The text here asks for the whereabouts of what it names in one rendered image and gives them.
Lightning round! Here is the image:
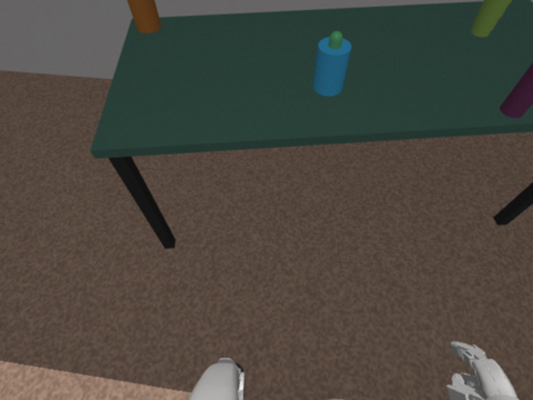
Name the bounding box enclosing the table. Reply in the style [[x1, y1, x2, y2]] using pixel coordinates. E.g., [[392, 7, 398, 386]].
[[90, 0, 533, 248]]

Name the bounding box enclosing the right robot hand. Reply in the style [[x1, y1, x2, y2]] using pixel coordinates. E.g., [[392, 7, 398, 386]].
[[446, 342, 518, 400]]

